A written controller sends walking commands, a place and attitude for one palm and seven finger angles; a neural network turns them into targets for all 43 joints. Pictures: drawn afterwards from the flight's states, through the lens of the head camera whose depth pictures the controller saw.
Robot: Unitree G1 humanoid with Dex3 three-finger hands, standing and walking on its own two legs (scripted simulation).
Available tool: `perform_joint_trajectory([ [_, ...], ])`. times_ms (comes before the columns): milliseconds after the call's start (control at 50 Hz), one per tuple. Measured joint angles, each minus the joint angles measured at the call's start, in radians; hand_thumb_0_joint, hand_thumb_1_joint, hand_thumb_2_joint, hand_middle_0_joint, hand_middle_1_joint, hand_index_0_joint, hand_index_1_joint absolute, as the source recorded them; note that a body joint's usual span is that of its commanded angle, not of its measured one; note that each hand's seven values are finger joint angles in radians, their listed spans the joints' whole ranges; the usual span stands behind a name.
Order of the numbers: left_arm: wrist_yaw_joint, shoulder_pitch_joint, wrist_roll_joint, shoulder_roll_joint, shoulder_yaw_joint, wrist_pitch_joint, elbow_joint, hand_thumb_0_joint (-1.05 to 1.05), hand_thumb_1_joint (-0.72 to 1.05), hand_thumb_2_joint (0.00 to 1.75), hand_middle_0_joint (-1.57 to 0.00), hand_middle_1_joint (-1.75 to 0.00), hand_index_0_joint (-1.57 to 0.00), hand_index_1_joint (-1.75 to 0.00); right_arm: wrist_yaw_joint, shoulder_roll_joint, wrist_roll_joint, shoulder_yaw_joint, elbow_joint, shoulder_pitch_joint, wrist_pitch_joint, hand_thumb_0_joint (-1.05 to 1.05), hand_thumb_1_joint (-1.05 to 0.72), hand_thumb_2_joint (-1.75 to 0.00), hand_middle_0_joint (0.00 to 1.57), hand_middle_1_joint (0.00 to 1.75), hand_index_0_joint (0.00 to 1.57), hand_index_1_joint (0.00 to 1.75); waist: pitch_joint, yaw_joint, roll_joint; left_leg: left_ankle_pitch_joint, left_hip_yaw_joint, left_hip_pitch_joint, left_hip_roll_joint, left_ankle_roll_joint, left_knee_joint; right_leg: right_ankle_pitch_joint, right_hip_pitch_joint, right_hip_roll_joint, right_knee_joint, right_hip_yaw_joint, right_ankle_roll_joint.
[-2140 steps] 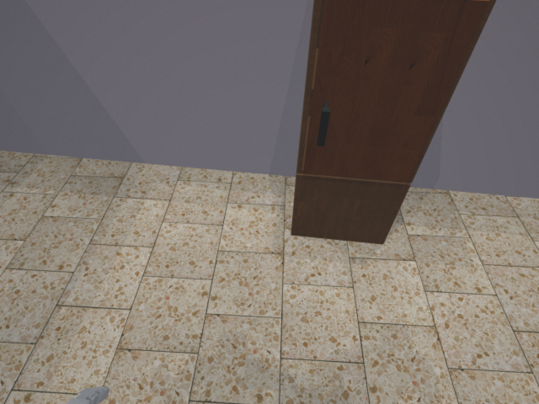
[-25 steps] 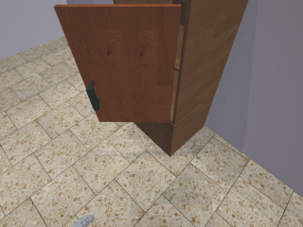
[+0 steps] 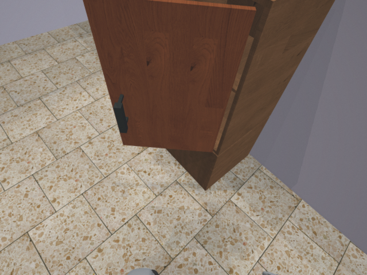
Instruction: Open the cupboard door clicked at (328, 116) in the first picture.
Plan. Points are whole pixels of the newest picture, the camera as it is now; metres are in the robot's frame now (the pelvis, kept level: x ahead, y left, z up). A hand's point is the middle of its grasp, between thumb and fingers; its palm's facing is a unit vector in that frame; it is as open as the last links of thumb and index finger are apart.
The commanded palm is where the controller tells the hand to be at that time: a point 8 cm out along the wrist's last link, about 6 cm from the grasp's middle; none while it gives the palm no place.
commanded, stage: come to a stop and stand still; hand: left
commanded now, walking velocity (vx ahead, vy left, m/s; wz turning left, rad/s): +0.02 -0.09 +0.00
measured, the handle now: (122, 113) +0.59 +0.26 -0.11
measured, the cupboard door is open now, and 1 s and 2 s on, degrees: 46 46 46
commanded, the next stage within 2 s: look again from close up in 0.50 s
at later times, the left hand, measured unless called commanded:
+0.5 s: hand out of the picture +0.00 +0.13 -0.17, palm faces +0.08 -0.98 -0.19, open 7.3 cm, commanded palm none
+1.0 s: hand out of the picture +0.01 +0.20 -0.16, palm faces +0.04 -0.96 -0.26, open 7.4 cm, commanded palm none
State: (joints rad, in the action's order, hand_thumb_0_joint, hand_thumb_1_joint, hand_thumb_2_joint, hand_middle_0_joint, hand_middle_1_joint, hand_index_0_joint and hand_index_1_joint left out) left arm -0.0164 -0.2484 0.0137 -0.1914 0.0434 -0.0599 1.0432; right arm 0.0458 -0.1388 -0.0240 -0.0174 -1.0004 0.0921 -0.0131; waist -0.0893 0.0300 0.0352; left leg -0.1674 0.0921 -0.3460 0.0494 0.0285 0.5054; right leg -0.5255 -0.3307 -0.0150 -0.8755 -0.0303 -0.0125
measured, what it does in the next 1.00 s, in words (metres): steps on the spot: right foot, then left foot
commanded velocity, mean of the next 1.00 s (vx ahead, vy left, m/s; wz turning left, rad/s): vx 0.02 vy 0.04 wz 0.00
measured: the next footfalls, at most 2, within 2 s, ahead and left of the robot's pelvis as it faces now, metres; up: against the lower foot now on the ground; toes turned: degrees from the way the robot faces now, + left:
right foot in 0.16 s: -0.01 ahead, -0.15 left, +0.00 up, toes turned -3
left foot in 0.40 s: +0.02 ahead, +0.08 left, +0.00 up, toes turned +3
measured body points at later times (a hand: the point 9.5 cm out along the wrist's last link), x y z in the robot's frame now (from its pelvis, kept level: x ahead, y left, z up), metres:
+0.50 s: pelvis -0.01 -0.05 +0.00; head +0.01 -0.04 +0.45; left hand +0.00 +0.18 -0.16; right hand -0.02 -0.28 -0.15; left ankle -0.02 +0.08 -0.74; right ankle -0.05 -0.15 -0.74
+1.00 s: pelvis -0.05 -0.01 +0.00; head -0.08 +0.00 +0.45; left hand +0.01 +0.25 -0.14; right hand +0.05 -0.26 -0.13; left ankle -0.02 +0.08 -0.74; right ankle -0.05 -0.15 -0.74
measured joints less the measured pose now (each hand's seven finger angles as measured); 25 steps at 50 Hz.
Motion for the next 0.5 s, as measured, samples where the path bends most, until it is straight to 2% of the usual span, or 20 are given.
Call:
perform_joint_trajectory([
  [40, 0.002, 0.013, 0.001, -0.008, 0.007, -0.002, -0.017, 0.0, 0.91, 0.89, -0.2, -0.3, -0.2, -0.3, -0.001, -0.007, -0.003, -0.005, 0.004, 0.001, -0.003, 0.0, -0.91, -0.9, 0.21, 0.3, 0.21, 0.3, -0.004, -0.008, -0.015, 0.013, -0.002, -0.012, 0.012, -0.007, -0.005, -0.002, -0.015, 0.004, -0.025, 0.002, -0.003],
  [80, 0.003, 0.024, 0.001, -0.014, 0.013, -0.001, -0.031, 0.0, 0.91, 0.89, -0.2, -0.3, -0.2, -0.3, -0.004, -0.019, -0.006, -0.012, 0.002, 0.01, -0.008, 0.0, -0.91, -0.9, 0.21, 0.3, 0.21, 0.3, -0.002, -0.015, -0.03, 0.025, -0.005, -0.021, 0.022, -0.017, -0.007, 0.008, -0.002, 0.001, 0.019, -0.003, -0.002],
  [140, 0.006, 0.028, 0.002, -0.022, 0.017, 0.013, -0.048, 0.0, 0.91, 0.89, -0.2, -0.3, -0.2, -0.3, -0.011, -0.041, -0.006, -0.024, -0.01, 0.039, -0.02, 0.0, -0.91, -0.9, 0.21, 0.3, 0.21, 0.3, 0.014, -0.025, -0.047, 0.03, -0.012, -0.038, 0.03, -0.037, 0.01, 0.103, 0.08, -0.008, 0.216, -0.015, 0.006],
  [160, 0.005, 0.019, 0.005, -0.029, 0.017, 0.022, -0.054, 0.0, 0.91, 0.89, -0.2, -0.3, -0.2, -0.3, -0.014, -0.044, -0.003, -0.028, -0.013, 0.056, -0.026, 0.0, -0.91, -0.9, 0.21, 0.3, 0.21, 0.3, 0.028, -0.026, -0.035, 0.013, -0.009, -0.052, 0.021, -0.043, 0.033, 0.119, 0.115, -0.019, 0.31, -0.004, 0.015],
  [220, -0.002, 0.01, 0.012, -0.009, 0.004, 0.031, -0.038, 0.0, 0.91, 0.89, -0.2, -0.3, -0.2, -0.3, -0.03, -0.068, 0.0, -0.041, -0.039, 0.098, -0.053, 0.0, -0.91, -0.9, 0.2, 0.3, 0.21, 0.3, 0.047, -0.035, -0.059, -0.167, -0.053, -0.066, 0.007, -0.054, 0.128, 0.167, 0.135, -0.008, 0.328, -0.022, 0.023],
  [280, -0.001, -0.012, 0.007, 0.012, -0.011, 0.047, -0.022, 0.0, 0.91, 0.89, -0.2, -0.3, -0.2, -0.3, -0.041, -0.078, -0.005, -0.039, -0.065, 0.143, -0.049, 0.0, -0.91, -0.9, 0.2, 0.3, 0.2, 0.3, 0.07, -0.035, -0.054, -0.164, -0.059, -0.039, -0.012, -0.053, 0.175, 0.202, 0.17, -0.01, 0.384, -0.025, 0.03],
  [340, 0.004, -0.023, 0.003, 0.031, -0.021, 0.06, -0.005, 0.0, 0.91, 0.89, -0.2, -0.3, -0.2, -0.3, -0.045, -0.077, -0.004, -0.033, -0.084, 0.179, -0.032, 0.0, -0.91, -0.9, 0.2, 0.3, 0.2, 0.3, 0.08, -0.036, -0.044, -0.137, -0.055, 0.026, -0.02, -0.058, 0.128, 0.211, 0.186, -0.006, 0.411, -0.028, 0.032],
  [400, -0.002, -0.024, 0.0, 0.036, -0.023, 0.067, 0.018, 0.01, 0.93, 0.89, -0.2, -0.3, -0.2, -0.3, -0.04, -0.073, -0.001, -0.022, -0.103, 0.204, -0.011, 0.0, -0.91, -0.9, 0.2, 0.3, 0.2, 0.3, 0.079, -0.039, -0.051, -0.062, -0.067, 0.109, -0.017, -0.054, 0.004, 0.195, 0.18, 0.01, 0.393, -0.042, 0.031],
  [500, -0.008, -0.003, -0.011, 0.026, -0.019, 0.066, 0.042, 0.01, 0.93, 0.89, -0.2, -0.3, -0.2, -0.3, -0.022, -0.032, 0.004, 0.0, -0.133, 0.192, 0.0, 0.0, -0.91, -0.9, 0.2, 0.3, 0.2, 0.3, 0.042, -0.024, -0.013, -0.096, -0.061, 0.135, -0.03, -0.043, -0.021, 0.192, 0.19, -0.003, 0.39, -0.038, 0.026],
])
